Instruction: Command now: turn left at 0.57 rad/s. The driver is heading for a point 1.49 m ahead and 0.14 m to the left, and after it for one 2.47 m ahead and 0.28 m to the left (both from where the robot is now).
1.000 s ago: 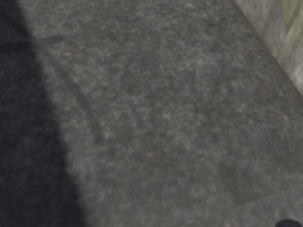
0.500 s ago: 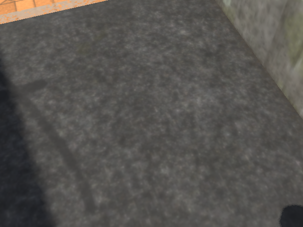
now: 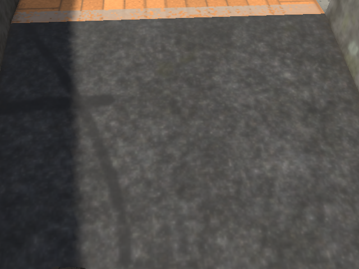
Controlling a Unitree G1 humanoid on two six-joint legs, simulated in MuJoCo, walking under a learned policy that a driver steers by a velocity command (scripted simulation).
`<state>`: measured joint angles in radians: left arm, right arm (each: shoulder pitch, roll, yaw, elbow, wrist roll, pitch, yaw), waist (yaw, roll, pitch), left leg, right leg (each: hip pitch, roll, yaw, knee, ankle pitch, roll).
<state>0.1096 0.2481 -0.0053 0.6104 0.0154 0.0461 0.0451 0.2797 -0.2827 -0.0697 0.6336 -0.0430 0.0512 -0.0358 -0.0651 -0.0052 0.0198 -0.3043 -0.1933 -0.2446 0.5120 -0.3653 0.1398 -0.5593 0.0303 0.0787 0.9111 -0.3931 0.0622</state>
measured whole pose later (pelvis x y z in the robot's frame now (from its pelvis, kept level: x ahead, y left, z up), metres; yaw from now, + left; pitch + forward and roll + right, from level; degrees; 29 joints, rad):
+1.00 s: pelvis -0.04 -0.03 -0.01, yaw +15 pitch +0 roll -1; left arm 0.26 0.18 0.02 0.78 0.01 0.04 0.04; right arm 0.27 -0.19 -0.01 0.75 -0.01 0.01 -0.03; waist 0.00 0.03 0.01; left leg -0.22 -0.04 -0.04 0.46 -0.39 0.01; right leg -0.24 0.03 -0.02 0.51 -0.44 -0.06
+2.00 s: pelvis -0.02 -0.03 +0.00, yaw +14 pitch -2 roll +0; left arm 0.27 0.18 0.03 1.04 0.02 0.02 0.02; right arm 0.36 -0.17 -0.04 1.04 -0.01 0.04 -0.04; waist 0.00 0.01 0.02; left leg -0.11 -0.04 -0.04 0.40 -0.51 0.04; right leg -0.19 0.02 -0.04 0.56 -0.49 -0.09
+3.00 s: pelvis +0.28 +0.08 +0.05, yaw +14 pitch -2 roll -2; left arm 0.22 0.12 0.01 1.03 0.01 0.01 0.04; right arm 0.33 -0.14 0.02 1.04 -0.01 -0.02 -0.04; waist -0.01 0.04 0.04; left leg -0.09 -0.01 0.09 0.36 -0.40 0.02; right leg -0.24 0.02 -0.06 0.50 -0.39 -0.04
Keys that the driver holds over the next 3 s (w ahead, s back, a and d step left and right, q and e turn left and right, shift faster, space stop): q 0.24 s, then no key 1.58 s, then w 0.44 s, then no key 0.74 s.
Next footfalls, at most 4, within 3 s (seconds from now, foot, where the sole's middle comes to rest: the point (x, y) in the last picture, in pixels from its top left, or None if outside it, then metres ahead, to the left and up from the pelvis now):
0.08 right None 0.10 -0.12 -0.76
0.54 left None -0.01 0.07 -0.78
0.90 right None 0.03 -0.12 -0.77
2.44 left None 0.29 0.15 -0.73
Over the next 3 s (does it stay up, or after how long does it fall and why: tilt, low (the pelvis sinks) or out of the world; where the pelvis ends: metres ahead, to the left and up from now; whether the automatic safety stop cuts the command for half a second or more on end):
stays up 0.28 0.08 0.05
